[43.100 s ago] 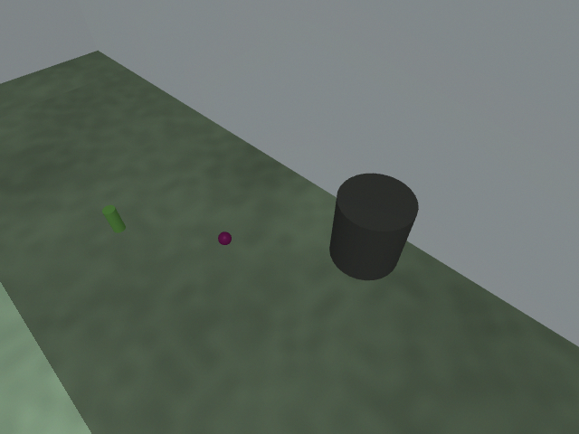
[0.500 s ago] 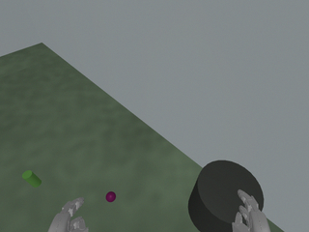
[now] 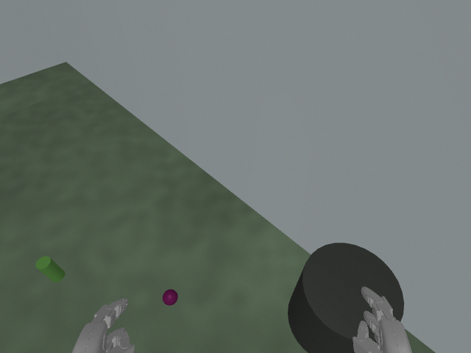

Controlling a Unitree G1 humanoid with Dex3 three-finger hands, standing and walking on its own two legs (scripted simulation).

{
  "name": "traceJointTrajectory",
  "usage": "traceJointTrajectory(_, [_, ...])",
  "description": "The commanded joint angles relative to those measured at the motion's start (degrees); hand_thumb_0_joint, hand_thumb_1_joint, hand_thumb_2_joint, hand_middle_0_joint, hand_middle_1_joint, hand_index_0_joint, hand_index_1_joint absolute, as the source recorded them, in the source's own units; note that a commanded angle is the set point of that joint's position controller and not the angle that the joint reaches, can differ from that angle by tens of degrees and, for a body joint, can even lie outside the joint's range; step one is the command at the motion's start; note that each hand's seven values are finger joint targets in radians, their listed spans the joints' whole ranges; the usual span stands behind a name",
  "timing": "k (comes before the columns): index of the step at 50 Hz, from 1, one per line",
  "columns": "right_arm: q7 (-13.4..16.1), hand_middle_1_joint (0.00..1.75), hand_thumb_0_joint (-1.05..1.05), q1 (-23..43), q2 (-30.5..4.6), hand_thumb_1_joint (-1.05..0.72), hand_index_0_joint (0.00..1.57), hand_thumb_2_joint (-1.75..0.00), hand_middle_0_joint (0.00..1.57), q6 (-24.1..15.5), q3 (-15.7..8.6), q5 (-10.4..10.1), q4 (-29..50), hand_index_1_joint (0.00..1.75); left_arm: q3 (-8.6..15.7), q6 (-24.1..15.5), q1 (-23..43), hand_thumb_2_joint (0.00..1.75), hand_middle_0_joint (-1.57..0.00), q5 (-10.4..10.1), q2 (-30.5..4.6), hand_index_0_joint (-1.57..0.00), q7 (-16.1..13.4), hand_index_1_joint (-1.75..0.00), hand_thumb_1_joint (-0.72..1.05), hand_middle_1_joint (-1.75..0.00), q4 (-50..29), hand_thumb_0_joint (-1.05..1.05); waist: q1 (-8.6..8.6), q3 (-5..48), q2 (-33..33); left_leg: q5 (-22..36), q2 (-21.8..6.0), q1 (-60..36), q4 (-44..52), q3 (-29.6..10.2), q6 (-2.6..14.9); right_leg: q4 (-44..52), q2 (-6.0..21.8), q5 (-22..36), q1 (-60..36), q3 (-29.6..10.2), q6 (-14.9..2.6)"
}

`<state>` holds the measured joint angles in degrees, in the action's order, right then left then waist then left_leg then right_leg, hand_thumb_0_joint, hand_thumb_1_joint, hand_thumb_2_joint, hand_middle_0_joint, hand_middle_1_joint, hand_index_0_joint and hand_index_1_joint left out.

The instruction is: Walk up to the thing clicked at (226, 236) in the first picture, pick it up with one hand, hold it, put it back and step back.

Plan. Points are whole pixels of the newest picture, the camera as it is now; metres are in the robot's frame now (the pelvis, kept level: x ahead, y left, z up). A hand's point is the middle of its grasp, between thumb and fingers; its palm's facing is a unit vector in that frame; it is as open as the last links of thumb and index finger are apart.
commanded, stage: home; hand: left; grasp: from above
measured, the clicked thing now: (170, 297) +0.47 +0.26 -0.69
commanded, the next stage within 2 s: stand in 0.70 s
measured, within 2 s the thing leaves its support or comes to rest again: neither
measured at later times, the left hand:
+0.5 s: hand (131, 349) +0.17 +0.18 -0.05, palm faces +0.04 -0.98 -0.21, open 7.4 cm
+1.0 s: hand out of the picture +0.15 +0.22 -0.09, palm faces +0.03 -0.95 -0.32, open 7.3 cm
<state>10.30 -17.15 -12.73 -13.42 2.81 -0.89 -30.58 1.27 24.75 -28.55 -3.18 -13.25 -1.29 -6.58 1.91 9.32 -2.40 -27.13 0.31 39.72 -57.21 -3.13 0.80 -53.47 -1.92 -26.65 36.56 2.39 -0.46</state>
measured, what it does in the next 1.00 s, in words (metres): stands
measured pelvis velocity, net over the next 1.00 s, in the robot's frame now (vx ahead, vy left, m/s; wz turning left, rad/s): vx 0.00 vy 0.00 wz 0.00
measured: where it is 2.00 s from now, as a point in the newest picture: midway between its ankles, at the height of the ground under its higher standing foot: outside the picture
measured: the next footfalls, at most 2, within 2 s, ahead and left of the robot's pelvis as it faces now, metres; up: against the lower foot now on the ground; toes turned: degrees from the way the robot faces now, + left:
none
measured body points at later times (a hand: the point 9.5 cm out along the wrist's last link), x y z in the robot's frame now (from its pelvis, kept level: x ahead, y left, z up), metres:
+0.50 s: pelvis +0.00 +0.00 +0.00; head +0.02 +0.01 +0.45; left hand +0.16 +0.23 -0.03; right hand +0.16 -0.24 -0.06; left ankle +0.01 +0.11 -0.68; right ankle +0.00 -0.12 -0.68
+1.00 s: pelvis +0.00 +0.00 +0.03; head +0.02 +0.00 +0.48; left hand +0.15 +0.27 -0.07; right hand +0.14 -0.27 -0.08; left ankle +0.01 +0.11 -0.68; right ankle +0.00 -0.12 -0.68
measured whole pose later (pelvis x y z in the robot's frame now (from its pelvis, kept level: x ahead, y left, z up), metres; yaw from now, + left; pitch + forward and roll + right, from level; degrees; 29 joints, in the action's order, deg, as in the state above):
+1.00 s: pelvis +0.00 +0.00 +0.03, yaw +0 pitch +2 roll +0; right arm 1.3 -10.0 -15.9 -3.0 -0.7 3.3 -46.7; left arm 1.5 4.9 -12.0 2.8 -15.6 -1.9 33.1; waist -1.5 -0.1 0.8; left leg -22.1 2.4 24.7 -44.7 -1.0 1.4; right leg -45.3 0.3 -23.7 23.8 0.1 -0.2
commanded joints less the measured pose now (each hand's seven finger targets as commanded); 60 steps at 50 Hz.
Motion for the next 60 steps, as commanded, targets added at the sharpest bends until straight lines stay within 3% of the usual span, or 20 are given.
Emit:
traceJointTrajectory(1, [1.2, 0.3, 0.0, 3.7, -7.5, -0.9, 0.2, -0.9, 0.2, -3.4, -3.7, 0.3, 9.3, 0.3, 3.8, -3.1, 2.2, 0.9, -0.2, 0.4, -7.2, -0.2, -0.6, -0.3, 0.9, -0.3, -12.8, 0.0, 0.5, 4.9, -0.1, 11.5, -0.1, -6.5, 9.3, -0.2, 0.49, 8.7, -0.2, 10.1, -2.6, 0.3, -0.29])
traceJointTrajectory(3, [1.0, 0.3, 0.0, 3.9, -6.7, -0.9, 0.2, -0.9, 0.2, -3.3, -3.1, 0.2, 9.2, 0.3, 1.7, -2.3, -0.8, 0.9, -0.2, 0.1, -4.0, -0.2, -0.2, -0.3, 0.9, -0.3, -7.7, 0.0, 0.77, 2.2, 0.1, 10.1, -0.2, -5.5, 9.6, -0.3, 0.46, 9.1, -0.2, 9.1, -1.3, 0.3, -0.22])
traceJointTrajectory(4, [1.0, 0.3, 0.0, 3.9, -7.3, -0.9, 0.2, -0.9, 0.2, -3.4, -3.4, 0.2, 9.4, 0.3, 4.0, -2.9, 2.0, 0.9, -0.2, -0.1, -6.5, -0.2, -0.4, -0.3, 0.9, -0.3, -12.7, 0.0, 0.28, 4.5, -0.6, 10.1, -0.4, -6.4, 10.1, -0.8, 0.37, 8.6, -0.3, 8.9, -2.3, 0.5, -0.34])
traceJointTrajectory(6, [1.0, 0.3, 0.0, 3.5, -7.3, -0.9, 0.2, -0.9, 0.2, -3.1, -3.6, 0.3, 9.2, 0.3, 4.3, -3.2, 2.5, 0.9, -0.2, 0.2, -7.5, -0.2, -0.5, -0.3, 0.9, -0.3, -12.9, 0.0, 0.57, 5.8, -0.8, 11.9, -0.1, -7.0, 9.3, -0.4, 0.4, 8.7, -0.3, 10.4, -2.6, 0.2, -0.27])
traceJointTrajectory(9, [1.1, 0.3, 0.0, 3.1, -6.8, -0.9, 0.2, -0.9, 0.2, -3.0, -3.3, 0.3, 8.9, 0.3, 2.4, -2.8, -0.1, 0.9, -0.2, 0.3, -5.1, -0.2, -0.5, -0.3, 0.9, -0.3, -9.5, 0.0, 0.86, 3.6, 0.4, 12.7, -0.1, -6.5, 8.9, -0.1, 0.5, 8.8, -0.2, 11.4, -2.2, 0.2, -0.25])
traceJointTrajectory(13, [0.9, 0.3, 0.0, 3.2, -7.2, -0.9, 0.2, -0.9, 0.2, -2.8, -3.6, 0.3, 9.1, 0.3, 4.3, -2.7, 1.1, 0.9, -0.2, 0.3, -7.3, -0.2, -0.7, -0.3, 0.9, -0.3, -12.1, 0.0, 0.08, 4.8, -0.4, 13.7, -0.1, -6.6, 9.0, -0.2, 0.44, 8.5, 0.0, 12.2, -3.3, 0.2, -0.38])
traceJointTrajectory(15, [0.8, 0.3, 0.0, 3.5, -6.9, -0.9, 0.2, -0.9, 0.2, -2.7, -3.4, 0.3, 9.1, 0.3, 2.2, -2.5, 0.2, 0.9, -0.2, 0.5, -5.2, -0.2, -0.4, -0.3, 0.9, -0.3, -9.2, 0.0, 0.79, 3.2, 0.0, 11.8, -0.1, -5.9, 9.5, -0.4, 0.43, 8.8, -0.2, 10.5, -2.0, 0.3, -0.34])
traceJointTrajectory(17, [0.8, 0.3, 0.0, 3.5, -7.2, -0.9, 0.2, -0.9, 0.2, -2.8, -3.6, 0.2, 9.5, 0.3, 4.3, -2.7, 1.9, 0.9, -0.2, 0.1, -7.3, -0.2, -0.7, -0.3, 0.9, -0.3, -13.4, 0.0, 0.0, 4.5, -0.8, 11.5, -0.2, -6.4, 9.6, -0.6, 0.44, 8.7, -0.1, 10.2, -2.8, 0.4, -0.38])
traceJointTrajectory(29, [0.5, 0.3, 0.0, 3.9, -7.2, -0.9, 0.2, -0.9, 0.2, -2.7, -3.6, 0.1, 9.9, 0.3, 2.8, -2.9, 0.8, 0.9, -0.2, 0.2, -5.5, -0.2, -0.4, -0.3, 0.9, -0.3, -11.0, 0.0, 0.55, 2.8, -1.2, 7.2, -0.7, -5.4, 11.0, -1.8, 0.08, 8.0, -0.5, 6.7, -0.7, 0.7, -0.34])
traceJointTrajectory(31, [0.8, 0.3, 0.0, 3.4, -7.4, -0.9, 0.2, -0.9, 0.2, -2.6, -3.9, 0.1, 10.0, 0.3, 4.3, -3.4, 2.4, 0.9, -0.2, 0.1, -7.6, -0.2, -0.7, -0.3, 0.9, -0.3, -14.6, 0.0, 0.53, 6.2, -0.8, 10.6, -0.2, -6.6, 9.4, -0.8, 0.36, 8.1, -0.3, 9.4, -2.0, 0.4, -0.33])
traceJointTrajectory(33, [0.7, 0.3, 0.0, 3.1, -6.8, -0.9, 0.2, -0.9, 0.2, -2.5, -3.4, 0.1, 9.6, 0.3, 2.8, -3.0, -0.3, 0.9, -0.2, 0.0, -5.6, -0.2, -0.5, -0.3, 0.9, -0.3, -10.7, 0.0, 0.9, 4.5, 0.1, 11.6, -0.1, -6.0, 8.7, -0.5, 0.51, 8.3, -0.2, 10.6, -2.0, 0.3, -0.28])
traceJointTrajectory(39, [0.6, 0.3, 0.0, 3.3, -7.1, -0.9, 0.2, -0.9, 0.2, -2.3, -3.7, 0.2, 9.7, 0.3, 3.5, -3.3, 0.6, 0.9, -0.2, 0.1, -6.2, -0.2, -0.6, -0.3, 0.9, -0.3, -12.0, 0.0, 0.5, 5.7, -0.5, 13.6, -0.3, -6.7, 8.8, -0.7, 0.27, 7.7, -0.3, 12.1, -2.7, 0.4, -0.33])
traceJointTrajectory(40, [-2.8, 0.3, 0.0, 8.3, -13.1, -0.9, 0.2, -0.9, 0.2, 3.4, -6.0, 6.9, -4.3, 0.3, 3.8, -14.5, 17.4, 0.9, -0.2, 7.5, -10.2, -0.2, -2.5, -0.3, 0.9, -0.3, 8.1, 0.0, -4.2, -8.4, 3.3, 23.8, -2.5, -7.9, 14.1, -3.1, 2.75, 11.6, 4.7, 13.1, -12.9, -5.2, -1.75])
traceJointTrajectory(41, [-4.2, 0.3, 0.0, 8.4, -13.4, -0.9, 0.2, -0.9, 0.2, 5.6, -7.0, 7.3, -5.5, 0.3, 4.9, -18.3, 12.7, 0.9, -0.2, 7.3, -11.4, -0.2, -2.2, -0.3, 0.9, -0.3, 18.5, 0.0, -3.76, -3.2, 6.1, 23.7, -1.8, -11.7, 13.4, -1.1, 3.33, 13.4, 6.1, 14.1, -14.2, -8.9, -3.61])
traceJointTrajectory(42, [-5.2, 0.3, 0.0, 7.2, -13.3, -0.9, 0.2, -0.9, 0.2, 6.8, -6.8, 7.7, -4.3, 0.3, 4.4, -20.0, 12.8, 0.9, -0.2, 7.3, -11.3, -0.2, -1.8, -0.3, 0.9, -0.3, 20.9, 0.0, -2.24, -2.0, 5.7, 22.6, -1.9, -13.3, 14.1, -2.6, 3.2, 14.1, 5.6, 15.1, -13.4, -10.4, -4.54])
traceJointTrajectory(43, [-6.1, 0.3, 0.0, 7.7, -13.4, -0.9, 0.2, -0.9, 0.2, 7.2, -6.8, 6.8, -5.2, 0.3, 3.9, -21.3, 12.6, 0.9, -0.2, 7.2, -12.4, -0.2, -1.6, -0.3, 0.9, -0.3, 23.8, 0.0, -3.13, -0.8, 3.5, 22.8, -1.9, -15.6, 15.0, -3.2, 3.19, 13.4, 6.0, 18.0, -16.5, -10.3, -4.1])
traceJointTrajectory(44, [-7.0, 0.3, 0.0, 6.9, -12.5, -0.9, 0.2, -0.9, 0.2, 7.4, -6.8, 5.5, -7.2, 0.3, 3.9, -22.2, 13.9, 0.9, -0.2, 7.1, -11.8, -0.2, -1.3, -0.3, 0.9, -0.3, 25.9, 0.0, -3.06, 0.5, 2.4, 23.5, -1.9, -17.6, 16.2, -2.7, 2.94, 12.9, 6.7, 21.0, -18.4, -10.0, -3.64])
traceJointTrajectory(47, [-8.6, 0.3, 0.0, 8.2, -11.1, -0.9, 0.2, -0.9, 0.2, 8.2, -6.9, 3.9, -10.2, 0.3, 4.1, -22.7, 16.7, 0.9, -0.2, 6.1, -11.2, -0.2, -1.2, -0.3, 0.9, -0.3, 34.1, 0.0, -3.66, -1.8, 3.8, 20.5, -1.6, -20.2, 19.3, -3.1, 2.52, 16.8, 6.8, 16.7, -17.7, -9.1, -2.38])
traceJointTrajectory(55, [-8.4, 0.3, 0.0, 9.4, -12.4, -0.9, 0.2, -0.9, 0.2, 10.3, -7.0, 3.8, -18.3, 0.3, 3.6, -24.9, 19.7, 0.9, -0.2, 5.4, -10.3, -0.2, -1.4, -0.3, 0.9, -0.3, 50.3, 0.0, -3.45, -6.3, -0.3, 23.7, -4.4, -25.5, 31.0, -7.0, 2.23, 22.9, 5.7, 18.3, -23.9, -6.2, -0.71])
traceJointTrajectory(60, [-8.2, 0.3, 0.0, 10.4, -13.1, -0.9, 0.2, -0.9, 0.2, 11.2, -7.0, 3.1, -22.4, 0.3, 3.5, -25.5, 19.3, 0.9, -0.2, 5.2, -11.8, -0.2, -1.4, -0.3, 0.9, -0.3, 57.8, 0.0, -3.3, -7.6, 1.3, 22.9, -4.0, -29.7, 34.4, -5.9, 1.54, 29.6, 7.0, 19.5, -27.5, -6.7, -0.74])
